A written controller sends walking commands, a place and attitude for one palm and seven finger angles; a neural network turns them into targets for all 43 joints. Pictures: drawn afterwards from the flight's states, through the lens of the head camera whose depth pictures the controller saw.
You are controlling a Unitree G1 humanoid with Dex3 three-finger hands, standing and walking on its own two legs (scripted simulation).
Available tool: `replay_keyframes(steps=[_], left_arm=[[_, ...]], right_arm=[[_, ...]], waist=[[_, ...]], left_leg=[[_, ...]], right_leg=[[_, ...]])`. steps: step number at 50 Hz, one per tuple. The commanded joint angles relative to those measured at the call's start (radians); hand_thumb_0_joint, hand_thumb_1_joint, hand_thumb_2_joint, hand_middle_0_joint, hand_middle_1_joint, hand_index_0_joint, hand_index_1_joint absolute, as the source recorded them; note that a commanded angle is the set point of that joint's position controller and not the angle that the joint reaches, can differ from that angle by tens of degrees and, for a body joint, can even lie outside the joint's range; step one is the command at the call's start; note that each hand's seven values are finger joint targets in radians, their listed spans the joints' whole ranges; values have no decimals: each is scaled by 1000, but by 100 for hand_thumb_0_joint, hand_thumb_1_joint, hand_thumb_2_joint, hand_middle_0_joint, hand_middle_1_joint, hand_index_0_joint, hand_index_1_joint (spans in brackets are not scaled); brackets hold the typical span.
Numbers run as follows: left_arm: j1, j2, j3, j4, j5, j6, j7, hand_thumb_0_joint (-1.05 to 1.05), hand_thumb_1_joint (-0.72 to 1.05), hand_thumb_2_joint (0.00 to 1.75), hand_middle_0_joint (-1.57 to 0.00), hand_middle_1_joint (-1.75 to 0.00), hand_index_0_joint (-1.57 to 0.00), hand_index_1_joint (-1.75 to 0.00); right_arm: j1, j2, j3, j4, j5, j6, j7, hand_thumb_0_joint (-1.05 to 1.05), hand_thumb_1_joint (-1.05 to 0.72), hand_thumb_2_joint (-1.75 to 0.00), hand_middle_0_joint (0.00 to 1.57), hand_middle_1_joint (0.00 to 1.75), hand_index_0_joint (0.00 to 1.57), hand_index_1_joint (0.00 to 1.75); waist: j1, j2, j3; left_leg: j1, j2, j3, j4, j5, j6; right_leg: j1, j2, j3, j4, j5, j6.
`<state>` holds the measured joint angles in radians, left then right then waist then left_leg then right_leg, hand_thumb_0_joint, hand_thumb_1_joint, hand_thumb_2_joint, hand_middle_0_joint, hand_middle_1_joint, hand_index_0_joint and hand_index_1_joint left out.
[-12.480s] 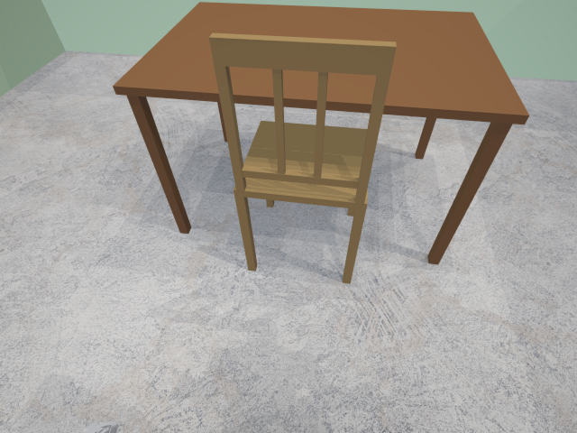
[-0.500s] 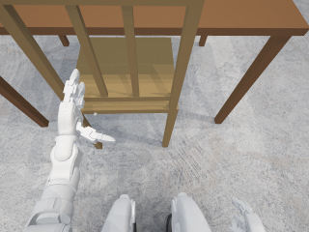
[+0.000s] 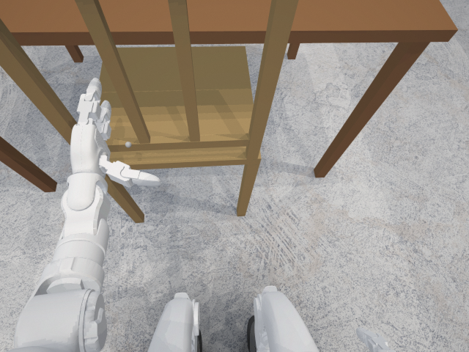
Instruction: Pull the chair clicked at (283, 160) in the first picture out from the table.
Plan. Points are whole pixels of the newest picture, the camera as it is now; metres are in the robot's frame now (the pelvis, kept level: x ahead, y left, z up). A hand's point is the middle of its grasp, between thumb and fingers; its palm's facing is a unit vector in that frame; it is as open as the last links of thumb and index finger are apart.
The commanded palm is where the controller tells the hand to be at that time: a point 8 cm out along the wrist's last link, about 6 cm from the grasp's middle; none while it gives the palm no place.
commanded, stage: push the fingers through the gap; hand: left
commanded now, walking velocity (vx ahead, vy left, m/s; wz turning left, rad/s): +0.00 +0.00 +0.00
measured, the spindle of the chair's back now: (123, 87) +0.54 +0.17 +0.07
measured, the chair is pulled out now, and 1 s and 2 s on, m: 0.00 0.00 0.00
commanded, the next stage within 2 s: hook a spindle and tug to test in 0.90 s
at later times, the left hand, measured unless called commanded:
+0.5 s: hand (134, 118) +0.50 +0.16 +0.03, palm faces +0.07 -1.00 -0.02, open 17.0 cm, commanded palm +0.47 +0.20 +0.03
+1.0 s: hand (133, 120) +0.50 +0.16 +0.03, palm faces +0.07 -1.00 -0.02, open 17.0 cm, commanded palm +0.47 +0.20 +0.03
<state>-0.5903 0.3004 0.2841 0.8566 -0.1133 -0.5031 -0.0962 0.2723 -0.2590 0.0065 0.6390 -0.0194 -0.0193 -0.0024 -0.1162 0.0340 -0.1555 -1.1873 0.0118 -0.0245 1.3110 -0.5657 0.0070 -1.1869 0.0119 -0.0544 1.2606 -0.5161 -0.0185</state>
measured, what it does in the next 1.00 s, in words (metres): stands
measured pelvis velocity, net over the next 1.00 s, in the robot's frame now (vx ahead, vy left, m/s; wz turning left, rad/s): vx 0.01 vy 0.01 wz -0.02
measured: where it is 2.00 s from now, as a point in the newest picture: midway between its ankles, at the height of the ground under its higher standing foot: outside the picture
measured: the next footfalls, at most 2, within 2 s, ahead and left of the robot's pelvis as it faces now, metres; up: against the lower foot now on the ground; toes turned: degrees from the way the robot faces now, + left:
none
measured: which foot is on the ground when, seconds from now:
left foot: down 0.00-1.00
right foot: down 0.00-1.00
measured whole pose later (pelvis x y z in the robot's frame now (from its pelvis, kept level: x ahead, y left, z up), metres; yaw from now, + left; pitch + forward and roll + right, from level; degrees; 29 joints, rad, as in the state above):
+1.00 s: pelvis +0.01 +0.01 +0.00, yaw -1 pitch +27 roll -3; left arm -0.76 0.34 0.35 1.04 -0.06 -0.53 -0.07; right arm 0.30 -0.25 0.02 0.63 -0.05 0.07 0.03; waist -0.16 0.03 -0.16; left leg -1.21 0.02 -0.02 1.30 -0.57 0.02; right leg -1.21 0.02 -0.05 1.24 -0.51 -0.01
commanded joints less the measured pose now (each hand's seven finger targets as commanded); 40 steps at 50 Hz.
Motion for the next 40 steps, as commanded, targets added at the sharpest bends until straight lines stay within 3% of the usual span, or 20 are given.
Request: replay_keyframes(steps=[1,4,13,15,18,21,23,25,27,31,34,38,40], left_arm=[[-393,131,0,-187,-20,-62,-14,0,-50,30,-6,-8,-6,-8],[-416,190,51,-161,-7,-71,4,0,-50,30,-6,-8,-6,-8],[-505,197,57,-55,40,-91,35,0,-50,30,-6,-8,-6,-8],[-516,229,81,-12,45,-85,31,0,-50,30,-6,-8,-6,-8],[-553,245,90,-22,44,-90,23,0,-50,30,-6,-8,-6,-8],[-594,207,58,-64,38,-101,20,0,-50,30,-6,-8,-6,-8],[-588,237,82,-27,42,-95,23,0,-50,30,-6,-8,-6,-8],[-616,238,80,-7,49,-87,26,0,-50,30,-6,-8,-6,-8],[-571,248,95,0,54,-84,29,0,-50,30,-6,-8,-6,-8],[-542,265,112,8,51,-79,29,0,-50,30,-6,-8,-6,-8],[-532,273,116,-37,50,-90,25,0,-50,30,-6,-8,-6,-8],[-547,219,69,-66,42,-101,23,0,-50,30,-6,-8,-6,-8],[-535,222,69,-54,44,-99,24,0,-50,30,-6,-8,-6,-8]], right_arm=[[118,-154,-58,-79,-1,-21,-5,0,-90,-90,20,30,20,30],[130,-158,-58,-68,-8,-13,-5,0,-90,-90,20,30,20,30],[154,-159,-55,-60,-23,14,12,0,-90,-90,20,30,20,30],[163,-163,-53,-58,-24,23,12,0,-90,-90,20,30,20,30],[170,-163,-51,-63,-26,31,13,0,-90,-90,20,30,20,30],[178,-158,-53,-64,-30,39,17,0,-90,-90,20,30,20,30],[187,-163,-53,-52,-31,47,17,0,-90,-90,20,30,20,30],[193,-161,-51,-49,-32,54,18,0,-90,-90,20,30,20,30],[197,-161,-51,-58,-32,59,21,0,-90,-90,20,30,20,30],[202,-161,-48,-67,-32,71,25,0,-90,-90,20,30,20,30],[194,-157,-50,-77,-31,76,28,0,-90,-90,20,30,20,30],[188,-152,-52,-70,-29,77,30,0,-90,-90,20,30,20,30],[188,-155,-53,-70,-26,79,29,0,-90,-90,20,30,20,30]], waist=[[-28,61,-486],[-22,46,-497],[-46,69,-483],[-49,40,-466],[-47,71,-510],[-58,119,-560],[-63,77,-545],[-73,73,-528],[-51,88,-551],[-49,55,-532],[-37,81,-547],[-57,94,-528],[-54,77,-516]], left_leg=[[323,-10,-18,-164,341,8],[308,-9,-19,-158,350,7],[317,-4,-27,-150,355,5],[280,-5,-25,-146,334,10],[305,-4,-26,-142,368,9],[387,2,-39,-138,444,2],[359,5,-39,-133,439,5],[326,2,-34,-130,416,11],[336,-1,-30,-134,426,8],[303,-1,-25,-140,420,13],[312,-2,-17,-142,430,12],[349,1,-20,-145,434,10],[330,-1,-21,-150,408,10]], right_leg=[[273,7,32,-166,270,-8],[284,6,34,-162,279,-5],[220,9,24,-150,259,-7],[233,11,29,-154,251,-6],[237,10,30,-146,277,-7],[209,15,19,-138,308,-9],[222,15,21,-142,317,-5],[232,14,26,-148,315,-3],[245,15,25,-144,320,-6],[282,18,29,-148,337,-6],[303,17,37,-155,358,-6],[274,20,31,-164,351,-4],[281,20,32,-167,332,-5]])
